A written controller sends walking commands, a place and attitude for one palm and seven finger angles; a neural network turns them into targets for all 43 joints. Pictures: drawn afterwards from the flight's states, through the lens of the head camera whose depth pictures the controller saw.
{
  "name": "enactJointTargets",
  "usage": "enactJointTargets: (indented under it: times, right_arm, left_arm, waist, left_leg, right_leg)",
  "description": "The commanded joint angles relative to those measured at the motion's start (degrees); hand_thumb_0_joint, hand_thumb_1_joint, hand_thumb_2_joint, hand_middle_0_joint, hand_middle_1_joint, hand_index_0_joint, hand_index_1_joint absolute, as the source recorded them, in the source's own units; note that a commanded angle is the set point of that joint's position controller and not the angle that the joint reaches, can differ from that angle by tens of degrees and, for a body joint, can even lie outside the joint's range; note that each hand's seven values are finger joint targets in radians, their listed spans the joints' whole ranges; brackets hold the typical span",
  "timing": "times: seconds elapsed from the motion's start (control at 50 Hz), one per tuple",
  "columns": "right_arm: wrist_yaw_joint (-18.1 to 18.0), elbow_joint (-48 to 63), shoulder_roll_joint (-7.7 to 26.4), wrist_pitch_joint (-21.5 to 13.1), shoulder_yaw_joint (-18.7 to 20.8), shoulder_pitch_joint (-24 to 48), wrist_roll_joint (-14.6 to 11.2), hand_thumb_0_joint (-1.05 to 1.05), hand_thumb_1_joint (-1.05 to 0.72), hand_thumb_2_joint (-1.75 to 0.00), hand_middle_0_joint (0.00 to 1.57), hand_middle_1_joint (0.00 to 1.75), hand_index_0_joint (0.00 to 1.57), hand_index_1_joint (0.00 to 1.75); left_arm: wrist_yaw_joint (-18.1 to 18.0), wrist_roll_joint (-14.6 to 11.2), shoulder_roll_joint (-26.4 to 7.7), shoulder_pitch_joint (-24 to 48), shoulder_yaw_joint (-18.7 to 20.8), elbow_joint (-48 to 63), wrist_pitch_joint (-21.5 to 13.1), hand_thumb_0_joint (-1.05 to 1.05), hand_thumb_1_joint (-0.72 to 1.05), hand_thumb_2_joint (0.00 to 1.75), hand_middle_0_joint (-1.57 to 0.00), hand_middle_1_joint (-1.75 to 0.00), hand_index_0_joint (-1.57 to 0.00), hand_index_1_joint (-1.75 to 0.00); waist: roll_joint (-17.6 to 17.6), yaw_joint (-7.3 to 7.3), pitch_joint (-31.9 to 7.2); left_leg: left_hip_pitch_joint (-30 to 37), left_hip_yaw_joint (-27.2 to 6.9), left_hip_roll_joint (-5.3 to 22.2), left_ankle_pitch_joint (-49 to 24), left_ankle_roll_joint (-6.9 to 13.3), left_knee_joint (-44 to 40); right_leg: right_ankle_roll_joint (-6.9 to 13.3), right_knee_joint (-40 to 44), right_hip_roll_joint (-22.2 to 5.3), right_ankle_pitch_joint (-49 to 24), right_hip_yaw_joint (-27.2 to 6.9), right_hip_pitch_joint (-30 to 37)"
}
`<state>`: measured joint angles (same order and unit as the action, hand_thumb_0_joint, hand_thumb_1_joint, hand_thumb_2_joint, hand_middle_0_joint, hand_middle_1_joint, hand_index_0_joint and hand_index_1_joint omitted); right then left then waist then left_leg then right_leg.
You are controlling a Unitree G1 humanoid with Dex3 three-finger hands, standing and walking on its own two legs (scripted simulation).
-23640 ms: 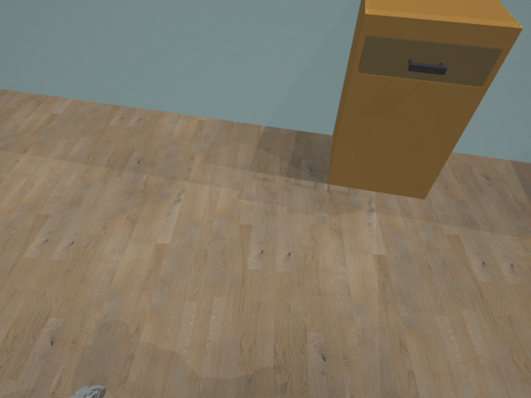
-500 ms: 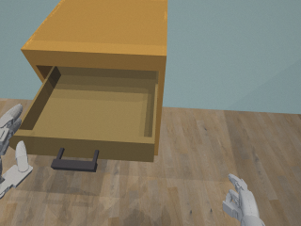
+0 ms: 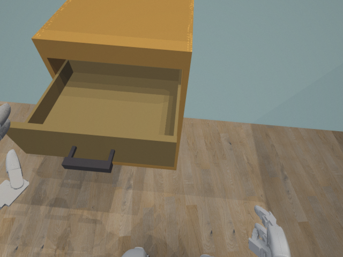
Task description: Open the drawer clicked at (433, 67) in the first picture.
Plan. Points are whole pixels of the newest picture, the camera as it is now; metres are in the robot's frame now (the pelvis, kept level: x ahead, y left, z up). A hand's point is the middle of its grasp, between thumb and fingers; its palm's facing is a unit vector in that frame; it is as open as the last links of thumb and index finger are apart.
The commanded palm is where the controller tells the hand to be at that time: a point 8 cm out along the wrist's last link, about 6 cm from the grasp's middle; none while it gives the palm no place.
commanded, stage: step back with the hand held close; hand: left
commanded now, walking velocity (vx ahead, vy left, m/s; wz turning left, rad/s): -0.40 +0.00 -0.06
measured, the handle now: (90, 158) +0.36 +0.25 -0.05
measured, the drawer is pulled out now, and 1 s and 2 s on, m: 0.30 0.30 0.30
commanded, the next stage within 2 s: stop stepping back and stand still in 0.44 s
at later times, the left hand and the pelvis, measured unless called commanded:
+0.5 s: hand (29, 244) +0.12 +0.19 +0.18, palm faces +0.24 -0.84 -0.48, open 7.4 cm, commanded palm +0.05 +0.25 +0.19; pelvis -0.10 -0.02 +0.00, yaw -4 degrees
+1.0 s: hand out of the picture +0.00 +0.20 +0.18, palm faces +0.38 -0.81 -0.45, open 7.4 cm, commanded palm -0.05 +0.24 +0.19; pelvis -0.19 -0.03 +0.01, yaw -1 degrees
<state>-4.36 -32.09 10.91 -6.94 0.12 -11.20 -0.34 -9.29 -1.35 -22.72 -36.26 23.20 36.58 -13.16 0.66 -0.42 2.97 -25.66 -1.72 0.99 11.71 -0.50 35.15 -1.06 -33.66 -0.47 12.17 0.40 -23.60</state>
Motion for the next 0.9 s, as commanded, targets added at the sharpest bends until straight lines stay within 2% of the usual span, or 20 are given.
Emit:
enactJointTargets:
  times: [0.0, 0.04, 0.08, 0.12, 0.14, 0.16, 0.18, 0.24, 0.38, 0.42, 0.44, 0.46, 0.48, 0.52, 0.64, 0.72, 0.74, 0.76, 0.84, 0.88]
  right_arm:
    - [-0.1, 7.0, 7.2, -3.3, 3.5, 5.1, -0.3, 0.00, -0.90, -0.90, 0.20, 0.30, 0.20, 0.30]
    - [-0.1, 5.6, 6.8, -2.1, 3.5, 6.3, 0.1, 0.00, -0.90, -0.90, 0.20, 0.30, 0.20, 0.30]
    - [-0.3, 5.7, 6.0, -1.0, 2.6, 6.7, 0.2, 0.00, -0.90, -0.90, 0.20, 0.30, 0.20, 0.30]
    - [-0.8, 7.2, 8.3, -1.0, 3.3, 8.1, 0.0, 0.00, -0.90, -0.90, 0.20, 0.30, 0.20, 0.30]
    - [-0.9, 7.3, 8.4, -1.5, 3.6, 8.9, 0.1, 0.00, -0.90, -0.90, 0.20, 0.30, 0.20, 0.30]
    - [-1.2, 7.6, 7.0, -2.6, 3.5, 6.9, 2.7, 0.00, -0.90, -0.90, 0.20, 0.30, 0.20, 0.30]
    - [-1.3, 6.2, 6.8, -3.6, 3.8, 5.1, 3.4, 0.00, -0.90, -0.90, 0.20, 0.30, 0.20, 0.30]
    - [0.2, 4.5, 7.3, -5.0, 3.9, 5.2, 1.9, 0.00, -0.90, -0.90, 0.20, 0.30, 0.20, 0.30]
    - [1.5, 4.6, 7.9, -4.7, 1.9, 8.6, 1.2, 0.00, -0.90, -0.90, 0.20, 0.30, 0.20, 0.30]
    - [1.8, 6.0, 7.8, -3.9, 2.1, 9.1, 0.3, 0.00, -0.90, -0.90, 0.20, 0.30, 0.20, 0.30]
    - [2.0, 6.4, 7.4, -3.1, 2.1, 9.1, 0.1, 0.00, -0.90, -0.90, 0.20, 0.30, 0.20, 0.30]
    - [2.0, 7.1, 6.4, -2.2, 1.9, 8.7, -0.9, 0.00, -0.90, -0.90, 0.20, 0.30, 0.20, 0.30]
    - [1.7, 7.2, 6.9, -2.5, 3.1, 9.8, -2.3, 0.00, -0.90, -0.90, 0.20, 0.30, 0.20, 0.30]
    - [0.7, 7.4, 3.2, -1.2, 0.6, 11.2, -0.8, 0.00, -0.90, -0.90, 0.20, 0.30, 0.20, 0.30]
    - [-0.6, 8.6, 6.6, -0.1, 1.5, 6.3, -0.7, 0.00, -0.90, -0.90, 0.20, 0.30, 0.20, 0.30]
    - [0.2, 9.8, 9.7, -2.4, 3.7, 4.8, -1.7, 0.00, -0.90, -0.90, 0.20, 0.30, 0.20, 0.30]
    - [0.1, 8.7, 7.7, -2.3, 2.8, 5.0, -1.0, 0.00, -0.90, -0.90, 0.20, 0.30, 0.20, 0.30]
    - [0.3, 8.7, 7.0, -2.3, 2.1, 5.1, -0.4, 0.00, -0.90, -0.90, 0.20, 0.30, 0.20, 0.30]
    - [0.2, 7.0, 8.8, -2.7, 2.3, 4.7, -1.0, 0.00, -0.90, -0.90, 0.20, 0.30, 0.20, 0.30]
    - [0.1, 6.7, 8.7, -1.9, 2.5, 5.3, -0.8, 0.00, -0.90, -0.90, 0.20, 0.30, 0.20, 0.30]
  left_arm:
    - [-0.9, -1.1, -8.2, 0.1, 5.7, 11.3, -3.7, 0.00, 0.90, 0.90, -0.20, -0.30, -0.20, -0.30]
    - [-1.5, -0.9, -9.0, 0.8, 6.4, 10.6, -2.8, 0.00, 0.90, 0.90, -0.20, -0.30, -0.20, -0.30]
    - [-1.5, -0.8, -7.8, 1.0, 5.5, 10.1, -2.0, 0.00, 0.90, 0.90, -0.20, -0.30, -0.20, -0.30]
    - [-1.2, -0.6, -8.1, 0.3, 5.9, 11.7, -2.6, 0.00, 0.90, 0.90, -0.20, -0.30, -0.20, -0.30]
    - [-1.0, -0.1, -9.2, -0.2, 7.1, 12.3, -3.3, 0.00, 0.90, 0.90, -0.20, -0.30, -0.20, -0.30]
    - [-1.6, 0.0, -7.8, -1.0, 6.5, 13.7, -3.5, 0.00, 0.90, 0.90, -0.20, -0.30, -0.20, -0.30]
    - [-2.1, -0.1, -6.5, 0.2, 4.8, 15.8, -3.6, 0.00, 0.90, 0.90, -0.20, -0.30, -0.20, -0.30]
    - [-1.8, -1.4, -4.9, -3.6, 2.8, 15.2, -2.1, 0.00, 0.90, 0.90, -0.20, -0.30, -0.20, -0.30]
    - [0.3, -3.4, -8.7, 1.3, 5.3, 14.2, -1.1, 0.00, 0.90, 0.90, -0.20, -0.30, -0.20, -0.30]
    - [1.6, -3.9, -10.8, 0.2, 7.4, 14.3, -2.3, 0.00, 0.90, 0.90, -0.20, -0.30, -0.20, -0.30]
    - [1.9, -3.5, -13.1, -1.3, 9.3, 13.0, -2.9, 0.00, 0.90, 0.90, -0.20, -0.30, -0.20, -0.30]
    - [1.7, -3.5, -13.0, -0.8, 8.5, 13.1, -3.4, 0.00, 0.90, 0.90, -0.20, -0.30, -0.20, -0.30]
    - [1.5, -3.0, -10.3, -1.8, 6.2, 9.4, -2.5, 0.00, 0.90, 0.90, -0.20, -0.30, -0.20, -0.30]
    - [1.0, -1.9, -8.0, -4.9, 6.1, 7.3, -1.5, 0.00, 0.90, 0.90, -0.20, -0.30, -0.20, -0.30]
    - [-1.6, -0.5, -8.9, -4.8, 4.9, 12.1, -0.6, 0.00, 0.90, 0.90, -0.20, -0.30, -0.20, -0.30]
    - [-1.3, -1.1, -10.3, -5.6, 5.6, 15.8, -1.1, 0.00, 0.90, 0.90, -0.20, -0.30, -0.20, -0.30]
    - [-1.4, -1.1, -11.8, -7.2, 7.7, 15.3, -0.9, 0.00, 0.90, 0.90, -0.20, -0.30, -0.20, -0.30]
    - [-1.3, -1.0, -10.8, -5.5, 6.5, 16.4, -1.2, 0.00, 0.90, 0.90, -0.20, -0.30, -0.20, -0.30]
    - [-1.3, -1.1, -7.2, -2.9, 4.4, 9.8, -1.2, 0.00, 0.90, 0.90, -0.20, -0.30, -0.20, -0.30]
    - [-1.1, -0.9, -7.1, -1.6, 4.1, 5.8, -1.0, 0.00, 0.90, 0.90, -0.20, -0.30, -0.20, -0.30]
  waist:
    - [6.8, 0.20, -11.4]
    - [8.7, 0.23, -11.0]
    - [8.1, -0.46, -9.3]
    - [-6.3, 0.34, -9.0]
    - [-16.3, 0.60, -11.8]
    - [-17.4, -0.18, -11.7]
    - [-13.1, -0.51, -11.4]
    - [-13.3, 0.90, -15.5]
    - [-12.4, 1.75, -12.4]
    - [-6.0, 2.37, -11.9]
    - [1.4, 1.93, -11.1]
    - [10.8, 1.83, -12.7]
    - [16.6, 2.21, -11.4]
    - [10.9, 0.67, -12.4]
    - [3.5, -1.63, -13.6]
    - [-7.2, 0.88, -13.8]
    - [-14.5, 0.32, -13.6]
    - [-15.5, -0.20, -9.8]
    - [-6.6, -0.70, -4.3]
    - [-0.8, -1.12, -3.1]
  left_leg:
    - [4.5, 2.7, -2.6, 9.4, 0.1, 4.0]
    - [10.2, 2.8, -3.5, 9.4, -0.3, 10.2]
    - [9.4, 1.3, -1.5, 5.9, 0.3, -2.3]
    - [1.9, -9.1, 8.6, -6.2, 4.0, -15.8]
    - [-4.3, -14.8, 15.6, -0.9, 6.5, -22.8]
    - [-6.8, -21.0, 18.8, -1.7, 9.5, -25.3]
    - [-1.4, -18.2, 19.1, -11.8, 10.4, -20.4]
    - [17.1, -7.2, 14.7, -31.9, 8.8, -12.7]
    - [9.1, -9.1, 13.6, -7.7, 6.7, -17.2]
    - [8.2, -4.2, 8.8, -1.1, 3.5, -11.1]
    - [7.2, 2.1, 3.5, 4.8, 0.7, -2.8]
    - [3.0, 6.3, -3.2, 13.1, -2.0, 12.5]
    - [-2.9, 1.7, -6.0, 19.4, -1.6, 26.6]
    - [-7.5, 1.9, -3.2, 19.0, -2.1, 26.0]
    - [9.9, 5.5, -1.6, -0.2, 0.9, -13.2]
    - [22.3, -3.1, 9.8, -30.9, 3.9, -11.0]
    - [22.9, -4.3, 9.9, -30.4, 3.9, -12.4]
    - [16.7, -7.4, 10.6, -23.3, 3.5, -16.4]
    - [2.4, -5.0, 9.0, 7.8, 4.8, -17.9]
    - [0.1, -2.2, 4.4, 21.0, 3.3, -14.4]
  right_leg:
    - [6.0, 15.1, -11.2, 0.2, -13.2, 2.1]
    - [8.5, 18.7, -14.4, 3.0, -14.4, -4.9]
    - [5.5, 13.5, -10.2, -0.2, -7.6, -2.0]
    - [0.3, -0.1, 0.3, -1.2, -0.9, 5.3]
    - [-0.4, -13.2, 3.5, 8.3, 1.4, 11.4]
    - [0.2, -24.8, 5.7, 17.9, -1.0, 9.2]
    - [0.9, -28.8, 5.2, 19.7, -3.5, 3.1]
    - [-0.1, -23.9, 3.8, 17.2, -1.4, -4.3]
    - [1.4, 3.9, 1.9, 10.5, 0.3, 11.6]
    - [2.4, 17.7, -0.8, -1.1, 0.4, 15.2]
    - [4.7, 20.8, -7.2, -8.0, -4.4, 12.0]
    - [9.4, 21.8, -18.1, -21.8, -15.4, 10.9]
    - [10.0, 17.5, -20.7, -38.1, -15.9, 10.2]
    - [10.3, 10.5, -16.9, -52.1, -6.4, 18.6]
    - [5.4, 5.9, -13.2, -37.0, -5.4, 22.2]
    - [1.7, 3.0, -4.0, -6.8, -1.2, 11.9]
    - [1.3, 1.8, -3.3, -0.1, 0.8, 8.2]
    - [0.9, 0.1, -1.8, 10.0, 2.5, 8.7]
    - [0.9, 7.4, -2.1, 5.6, 1.0, 16.0]
    - [2.5, 14.8, -4.2, 16.8, -4.3, 12.8]
